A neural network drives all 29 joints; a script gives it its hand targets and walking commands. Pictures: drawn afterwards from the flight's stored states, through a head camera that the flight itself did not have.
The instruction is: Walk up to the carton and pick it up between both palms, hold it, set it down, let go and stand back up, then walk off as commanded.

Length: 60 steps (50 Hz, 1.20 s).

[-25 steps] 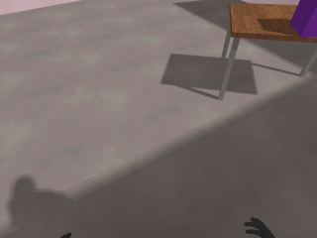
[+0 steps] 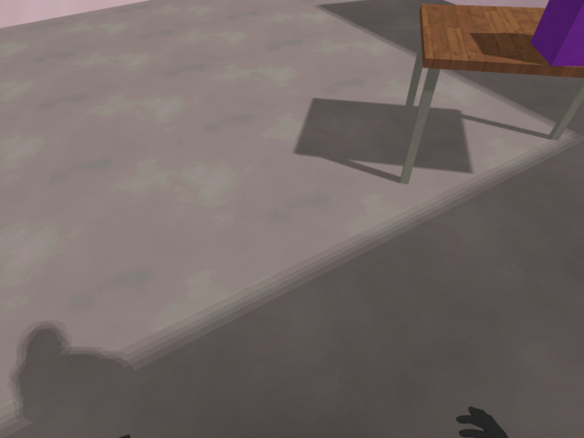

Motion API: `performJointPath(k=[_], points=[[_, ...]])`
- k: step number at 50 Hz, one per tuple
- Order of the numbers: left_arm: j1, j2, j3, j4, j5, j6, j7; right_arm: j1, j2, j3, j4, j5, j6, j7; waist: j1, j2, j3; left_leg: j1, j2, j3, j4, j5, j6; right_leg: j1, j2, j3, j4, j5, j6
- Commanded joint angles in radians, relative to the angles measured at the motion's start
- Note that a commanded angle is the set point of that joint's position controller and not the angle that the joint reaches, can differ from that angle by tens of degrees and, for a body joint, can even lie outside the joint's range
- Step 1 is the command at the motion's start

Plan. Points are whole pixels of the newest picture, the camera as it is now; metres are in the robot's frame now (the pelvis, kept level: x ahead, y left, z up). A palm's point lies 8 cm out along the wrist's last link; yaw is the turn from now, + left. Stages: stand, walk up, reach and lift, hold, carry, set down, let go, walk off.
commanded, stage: walk up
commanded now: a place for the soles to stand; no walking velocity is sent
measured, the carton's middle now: out of the picture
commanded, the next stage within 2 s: none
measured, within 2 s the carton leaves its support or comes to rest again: neither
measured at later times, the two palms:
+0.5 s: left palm (173, 400) +0.21 +0.20 -0.08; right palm out of the picture +0.12 -0.45 -0.08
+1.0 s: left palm (221, 306) +0.37 +0.15 -0.10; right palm out of the picture +0.21 -0.49 -0.06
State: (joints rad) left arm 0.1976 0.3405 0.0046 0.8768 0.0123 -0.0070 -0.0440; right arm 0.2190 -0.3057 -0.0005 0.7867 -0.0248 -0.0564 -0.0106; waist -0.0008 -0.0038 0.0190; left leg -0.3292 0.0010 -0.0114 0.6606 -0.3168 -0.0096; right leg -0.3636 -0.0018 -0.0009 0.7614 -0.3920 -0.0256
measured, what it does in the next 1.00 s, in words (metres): walks ahead: right foot, then left foot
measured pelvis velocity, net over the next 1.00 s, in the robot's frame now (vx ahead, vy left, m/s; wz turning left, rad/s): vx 0.21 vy -0.14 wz -0.23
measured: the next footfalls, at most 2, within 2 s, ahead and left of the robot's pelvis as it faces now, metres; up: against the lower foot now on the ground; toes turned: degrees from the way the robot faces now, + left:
right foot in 0.20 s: +0.12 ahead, -0.16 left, +0.00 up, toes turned -7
left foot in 0.70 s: +0.28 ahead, +0.01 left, +0.00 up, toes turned -4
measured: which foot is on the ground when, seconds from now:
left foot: down 0.00-0.20, up 0.22-0.68, down 0.70-1.00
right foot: up 0.00-0.18, down 0.20-0.74, up 0.76-1.00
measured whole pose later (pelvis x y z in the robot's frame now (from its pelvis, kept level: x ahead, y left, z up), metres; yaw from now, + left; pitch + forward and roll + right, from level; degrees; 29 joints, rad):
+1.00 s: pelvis +0.21 -0.14 +0.00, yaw -13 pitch +2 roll +2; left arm 0.19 0.44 0.07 0.85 0.02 0.00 -0.12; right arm 0.31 -0.49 0.00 0.79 -0.02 -0.12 -0.05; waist 0.00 -0.08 0.04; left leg -0.34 0.09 0.13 0.65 -0.34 -0.01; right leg -0.62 -0.03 -0.01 0.96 -0.42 0.00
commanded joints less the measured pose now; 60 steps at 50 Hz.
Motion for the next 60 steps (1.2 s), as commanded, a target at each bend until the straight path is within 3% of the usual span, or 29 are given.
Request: performJointPath(k=[1,3,7,9,10,11,12,13,15,18,28,33,35,36,37,38,39,41,43,45,48,50,52,53,54,55,56,57,60], points=[[-0.197,0.268,0.124,-0.204,0.066,0.003,-0.05,0.201,-0.52,-0.177,0.011,-0.012,-0.069,-0.045,-0.111,0.101,0.007,0.392,0.512,-0.616,-0.431,-0.468,0.322,-0.565,-0.06,0.165,0.31,-0.121,0.021],[-0.133,0.28,0.135,-0.185,0.06,-0.006,-0.064,0.157,-0.474,-0.165,-0.001,-0.007,-0.081,-0.054,-0.067,0.027,-0.035,0.355,0.494,-0.508,-0.382,-0.294,0.301,-0.507,-0.118,0.18,0.315,-0.067,0.03],[-0.093,0.27,0.149,-0.186,0.047,-0.009,-0.104,0.041,-0.499,-0.163,-0.035,-0.022,-0.086,-0.05,-0.02,0.17,-0.069,0.19,0.443,-0.304,-0.314,-0.238,0.278,-0.31,-0.149,0.125,0.097,-0.09,0.018],[0.04,0.274,0.16,-0.137,0.035,-0.015,-0.104,-0.064,-0.487,-0.149,-0.048,-0.02,-0.078,-0.043,0.073,0.166,-0.123,0.014,0.37,-0.15,-0.192,-0.234,0.218,-0.019,-0.131,0.071,-0.086,0.001,-0.02],[0.168,0.293,0.176,-0.074,0.04,-0.02,-0.093,-0.065,-0.431,-0.129,-0.044,-0.026,-0.067,-0.04,0.132,0.043,-0.163,-0.159,0.254,-0.014,0.055,-0.262,0.157,0.238,-0.062,0.059,-0.175,-0.014,-0.018],[0.249,0.367,0.197,-0.034,0.051,-0.02,-0.077,-0.044,-0.32,-0.092,-0.041,-0.026,-0.053,-0.034,0.178,-0.283,-0.062,-0.427,0.074,0.158,0.426,-0.347,0.078,0.34,-0.104,0.226,-0.357,-0.265,-0.033],[0.16,0.427,0.196,-0.097,0.032,-0.016,-0.063,-0.077,-0.298,-0.065,-0.068,-0.006,-0.042,-0.042,0.162,-0.403,0.056,-0.622,0.0,0.089,0.564,-0.316,0.047,0.201,-0.22,0.637,-0.604,-0.571,-0.079],[0.072,0.437,0.197,-0.13,0.019,-0.01,-0.059,-0.056,-0.392,-0.082,-0.059,0.004,-0.038,-0.046,0.106,-0.198,0.089,-0.567,0.054,-0.008,0.56,-0.234,0.043,0.126,-0.279,0.738,-0.67,-0.631,-0.111],[-0.001,0.41,0.19,-0.142,0.008,-0.009,-0.058,0.027,-0.446,-0.099,-0.004,0.011,-0.04,-0.031,0.043,-0.079,0.123,-0.469,0.103,0.011,0.493,-0.116,0.037,0.112,-0.235,0.595,-0.603,-0.463,-0.086],[0.027,0.371,0.177,-0.13,0.014,-0.014,-0.054,0.053,-0.418,-0.105,0.01,0.015,-0.037,-0.024,0.055,-0.121,0.112,-0.362,0.106,0.022,0.387,-0.065,0.039,0.104,-0.173,0.494,-0.606,-0.338,-0.038],[0.075,0.344,0.17,-0.139,0.023,-0.013,-0.053,-0.009,-0.404,-0.103,-0.016,0.011,-0.044,-0.027,0.088,-0.066,0.148,-0.365,0.1,0.015,0.208,-0.036,0.03,0.232,-0.181,0.488,-0.583,-0.103,-0.073],[0.103,0.325,0.156,-0.141,0.024,-0.009,-0.046,-0.015,-0.376,-0.093,-0.032,0.016,-0.063,-0.035,0.093,-0.103,0.116,-0.309,0.074,0.044,0.083,-0.033,0.048,0.306,-0.185,0.432,-0.469,0.33,-0.11],[0.05,0.314,0.147,-0.161,0.02,-0.006,-0.043,0.059,-0.362,-0.093,-0.014,0.019,-0.073,-0.042,0.046,-0.088,0.073,-0.122,0.046,0.063,-0.043,0.022,0.062,0.237,-0.139,0.348,-0.353,0.542,-0.09],[-0.009,0.302,0.139,-0.18,0.012,-0.006,-0.042,0.164,-0.359,-0.099,0.014,0.017,-0.082,-0.049,-0.028,-0.039,0.019,0.121,0.025,0.075,-0.187,0.154,0.072,0.114,-0.07,0.243,-0.19,0.641,-0.06],[-0.034,0.263,0.129,-0.202,0.002,-0.013,-0.046,0.314,-0.422,-0.124,0.049,0.004,-0.094,-0.063,-0.111,0.05,-0.096,0.406,0.15,-0.094,-0.298,0.081,0.128,-0.066,0.014,0.144,0.053,0.624,-0.002],[-0.009,0.214,0.127,-0.223,0.005,-0.034,-0.043,0.401,-0.538,-0.158,0.05,-0.001,-0.099,-0.071,-0.126,0.293,-0.232,0.652,0.483,-0.547,-0.333,0.019,0.244,-0.336,0.127,0.099,0.347,0.062,0.052],[-0.031,0.305,0.147,-0.193,0.019,-0.03,-0.034,0.328,-0.547,-0.149,0.03,0.018,-0.094,-0.067,-0.105,0.13,-0.214,0.607,0.531,-0.622,-0.351,-0.065,0.307,-0.427,0.094,0.16,0.455,-0.109,0.048],[-0.052,0.299,0.144,-0.168,0.023,-0.027,-0.046,0.252,-0.474,-0.125,0.014,0.017,-0.09,-0.067,-0.087,0.032,-0.131,0.53,0.474,-0.41,-0.303,0.11,0.287,-0.468,0.019,0.159,0.511,-0.032,0.032],[-0.031,0.279,0.139,-0.16,0.022,-0.019,-0.064,0.228,-0.453,-0.115,0.008,0.017,-0.089,-0.069,-0.06,0.081,-0.137,0.477,0.413,-0.232,-0.243,0.333,0.24,-0.41,-0.034,0.185,0.388,-0.027,0.037],[-0.053,0.275,0.138,-0.166,0.026,-0.011,-0.074,0.206,-0.471,-0.12,-0.006,0.011,-0.09,-0.063,-0.06,0.13,-0.126,0.429,0.429,-0.189,-0.223,0.378,0.259,-0.404,-0.058,0.16,0.283,-0.061,0.044],[-0.103,0.277,0.134,-0.179,0.024,-0.014,-0.085,0.145,-0.512,-0.133,-0.026,0.012,-0.097,-0.053,-0.051,0.167,-0.102,0.338,0.478,-0.158,-0.222,0.283,0.278,-0.392,-0.129,0.131,0.115,-0.053,0.03],[-0.081,0.277,0.137,-0.161,0.024,-0.021,-0.093,0.094,-0.529,-0.135,-0.028,0.011,-0.098,-0.046,-0.022,0.203,-0.114,0.225,0.443,-0.097,-0.211,0.149,0.247,-0.262,-0.127,0.087,0.019,0.022,0.01],[0.031,0.282,0.15,-0.107,0.021,-0.022,-0.094,-0.023,-0.518,-0.125,-0.043,0.011,-0.089,-0.037,0.068,0.192,-0.132,0.008,0.382,-0.005,-0.136,-0.013,0.199,0.021,-0.09,-0.014,-0.079,0.123,-0.013],[0.124,0.308,0.169,-0.061,0.025,-0.023,-0.086,-0.02,-0.467,-0.11,-0.037,0.001,-0.079,-0.035,0.11,0.071,-0.153,-0.116,0.315,0.064,0.037,-0.086,0.169,0.197,-0.037,-0.038,-0.122,0.087,-0.014],[0.228,0.371,0.197,-0.022,0.039,-0.026,-0.068,0.022,-0.385,-0.084,-0.033,-0.004,-0.067,-0.029,0.157,-0.179,-0.16,-0.252,0.193,0.151,0.384,-0.12,0.123,0.311,-0.033,0.077,-0.227,-0.137,-0.037],[0.19,0.447,0.206,-0.061,0.031,-0.022,-0.056,-0.029,-0.325,-0.062,-0.058,0.009,-0.061,-0.029,0.167,-0.395,-0.017,-0.557,0.012,0.139,0.591,-0.322,0.065,0.256,-0.224,0.623,-0.535,-0.494,-0.099],[0.089,0.471,0.203,-0.108,0.011,-0.017,-0.056,-0.007,-0.404,-0.076,-0.051,0.021,-0.045,-0.045,0.106,-0.22,-0.007,-0.524,0.065,0.016,0.623,-0.291,0.065,0.159,-0.306,0.752,-0.629,-0.677,-0.153],[0.016,0.468,0.2,-0.129,0.008,-0.016,-0.052,0.027,-0.44,-0.088,-0.03,0.02,-0.046,-0.043,0.069,-0.154,0.045,-0.483,0.094,0.023,0.61,-0.244,0.052,0.093,-0.329,0.736,-0.605,-0.664,-0.195],[0.004,0.39,0.182,-0.127,0.011,-0.018,-0.052,0.09,-0.424,-0.102,0.022,0.022,-0.055,-0.028,0.046,-0.162,0.096,-0.351,0.119,0.046,0.448,-0.186,0.052,-0.006,-0.211,0.499,-0.521,-0.457,-0.165]])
